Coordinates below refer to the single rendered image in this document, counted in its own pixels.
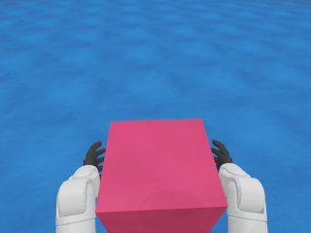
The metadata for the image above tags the carton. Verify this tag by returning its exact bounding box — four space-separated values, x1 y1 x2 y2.
95 118 228 233

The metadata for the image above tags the left robot forearm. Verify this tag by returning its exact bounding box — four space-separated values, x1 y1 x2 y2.
55 165 100 233

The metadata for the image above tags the right robot forearm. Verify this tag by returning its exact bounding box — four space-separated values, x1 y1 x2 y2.
219 163 268 233

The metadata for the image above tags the robot right hand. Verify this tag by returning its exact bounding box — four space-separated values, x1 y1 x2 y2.
211 140 232 173

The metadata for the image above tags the robot left hand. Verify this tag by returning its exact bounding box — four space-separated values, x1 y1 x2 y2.
83 141 106 181

